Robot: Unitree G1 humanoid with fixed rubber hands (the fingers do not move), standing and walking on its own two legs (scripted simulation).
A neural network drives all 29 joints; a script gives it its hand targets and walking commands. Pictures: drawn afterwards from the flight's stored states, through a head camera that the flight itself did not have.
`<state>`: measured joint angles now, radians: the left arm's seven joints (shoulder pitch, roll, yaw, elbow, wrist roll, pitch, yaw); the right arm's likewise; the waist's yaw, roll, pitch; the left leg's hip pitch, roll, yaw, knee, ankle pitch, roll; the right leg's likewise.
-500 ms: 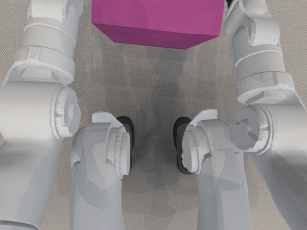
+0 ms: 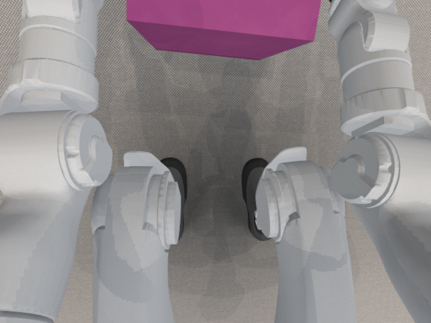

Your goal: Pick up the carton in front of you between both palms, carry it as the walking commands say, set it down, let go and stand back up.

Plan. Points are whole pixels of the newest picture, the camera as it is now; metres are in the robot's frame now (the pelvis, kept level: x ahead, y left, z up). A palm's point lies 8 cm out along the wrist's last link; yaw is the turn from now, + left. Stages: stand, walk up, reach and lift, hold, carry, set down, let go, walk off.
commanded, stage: set down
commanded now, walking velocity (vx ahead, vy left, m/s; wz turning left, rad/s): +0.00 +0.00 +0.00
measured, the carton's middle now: out of the picture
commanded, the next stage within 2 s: let go in 1.42 s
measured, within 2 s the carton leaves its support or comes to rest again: neither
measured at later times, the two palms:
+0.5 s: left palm out of the picture +0.59 +0.21 -0.14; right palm out of the picture +0.56 -0.17 -0.14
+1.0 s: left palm out of the picture +0.59 +0.22 +0.03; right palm out of the picture +0.56 -0.16 +0.03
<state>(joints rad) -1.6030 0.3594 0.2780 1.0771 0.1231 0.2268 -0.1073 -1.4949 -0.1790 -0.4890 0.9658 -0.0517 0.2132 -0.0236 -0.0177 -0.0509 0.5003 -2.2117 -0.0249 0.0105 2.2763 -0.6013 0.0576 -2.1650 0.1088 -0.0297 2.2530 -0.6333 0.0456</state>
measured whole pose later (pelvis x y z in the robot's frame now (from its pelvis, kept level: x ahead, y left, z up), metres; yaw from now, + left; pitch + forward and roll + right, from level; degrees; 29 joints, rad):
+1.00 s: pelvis +0.01 +0.00 +0.13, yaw +1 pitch +46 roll -4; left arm -1.50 0.50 0.15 1.08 -0.04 0.23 -0.04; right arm -1.32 -0.19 -0.33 0.82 0.08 0.24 -0.17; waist -0.07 0.00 0.09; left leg -2.07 -0.05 -0.02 1.77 -0.50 0.03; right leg -2.03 0.08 -0.01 1.75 -0.52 0.03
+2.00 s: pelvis +0.10 -0.01 +0.37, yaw +5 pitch +29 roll +0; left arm -0.40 0.22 0.19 0.65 0.06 0.06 -0.02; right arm -0.31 -0.17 -0.15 0.58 -0.02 0.06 0.06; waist -0.05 -0.02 -0.07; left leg -0.96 -0.05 -0.05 0.73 -0.27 0.01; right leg -0.94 0.05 0.04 0.74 -0.30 -0.01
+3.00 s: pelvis +0.13 -0.01 +0.41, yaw +4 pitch -1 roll +0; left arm 0.22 0.29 0.05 0.60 0.04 0.05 0.00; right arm 0.19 -0.29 -0.04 0.57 -0.04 0.07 -0.01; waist 0.00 0.00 0.02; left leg -0.20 -0.03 -0.05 0.53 -0.31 0.02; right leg -0.17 0.06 0.06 0.52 -0.32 -0.02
